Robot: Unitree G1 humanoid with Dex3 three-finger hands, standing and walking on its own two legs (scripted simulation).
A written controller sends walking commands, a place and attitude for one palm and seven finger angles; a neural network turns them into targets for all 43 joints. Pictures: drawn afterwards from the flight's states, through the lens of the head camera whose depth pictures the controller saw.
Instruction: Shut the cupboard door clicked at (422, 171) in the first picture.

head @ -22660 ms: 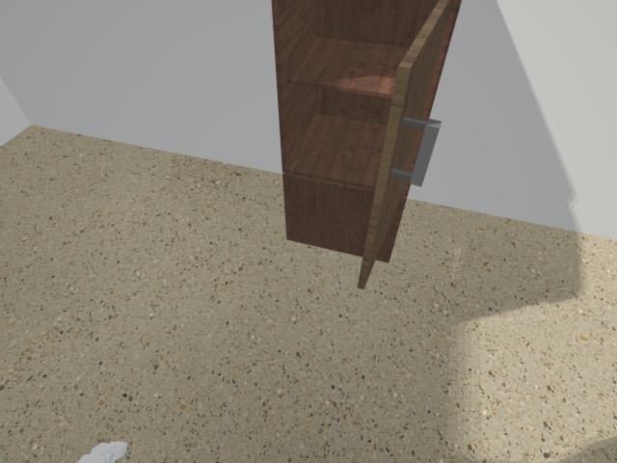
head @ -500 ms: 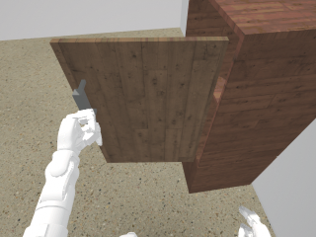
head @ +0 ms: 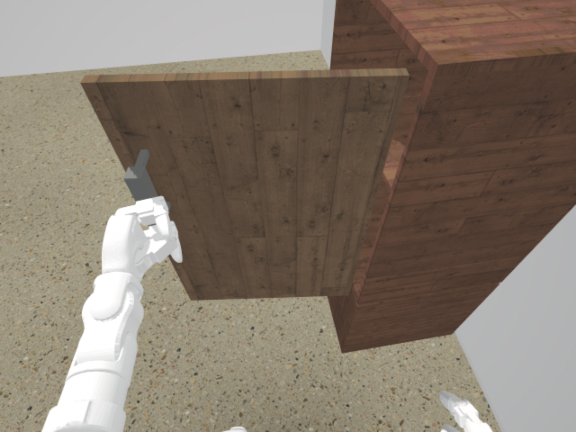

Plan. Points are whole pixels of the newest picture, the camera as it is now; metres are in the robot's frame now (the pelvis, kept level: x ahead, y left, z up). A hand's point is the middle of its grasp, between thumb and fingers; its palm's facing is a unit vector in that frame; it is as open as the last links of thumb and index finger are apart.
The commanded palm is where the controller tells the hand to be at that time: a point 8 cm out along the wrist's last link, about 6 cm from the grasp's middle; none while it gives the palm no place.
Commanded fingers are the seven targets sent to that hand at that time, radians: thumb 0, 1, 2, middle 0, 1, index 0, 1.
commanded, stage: push the door shut along its arc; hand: left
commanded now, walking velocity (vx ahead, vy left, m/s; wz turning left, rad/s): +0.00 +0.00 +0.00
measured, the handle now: (152, 194) +0.44 +0.23 +0.08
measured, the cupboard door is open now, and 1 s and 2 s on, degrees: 82 70 55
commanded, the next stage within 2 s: pull the fist back off the door in 1.98 s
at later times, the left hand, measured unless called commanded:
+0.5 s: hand (180, 217) +0.39 +0.17 +0.09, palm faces -0.01 -1.00 -0.04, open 3.1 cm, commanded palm +0.37 +0.22 +0.09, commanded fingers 0.00 0.90 0.90 -1.30 -1.50 -1.30 -1.50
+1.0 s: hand (204, 184) +0.45 +0.15 +0.09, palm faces -0.16 -0.99 -0.02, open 3.1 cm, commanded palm +0.45 +0.20 +0.09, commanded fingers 0.00 0.90 0.90 -1.30 -1.50 -1.30 -1.50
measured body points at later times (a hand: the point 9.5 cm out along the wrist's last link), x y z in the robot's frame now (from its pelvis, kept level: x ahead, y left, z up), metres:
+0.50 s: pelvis -0.01 +0.00 +0.00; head +0.03 +0.00 +0.44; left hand +0.38 +0.23 +0.09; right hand +0.11 -0.25 -0.11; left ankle +0.05 +0.12 -0.71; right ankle -0.03 -0.10 -0.71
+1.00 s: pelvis -0.01 +0.01 -0.02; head +0.06 +0.01 +0.43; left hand +0.45 +0.20 +0.09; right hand +0.02 -0.27 -0.13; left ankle +0.05 +0.12 -0.71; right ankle -0.03 -0.10 -0.71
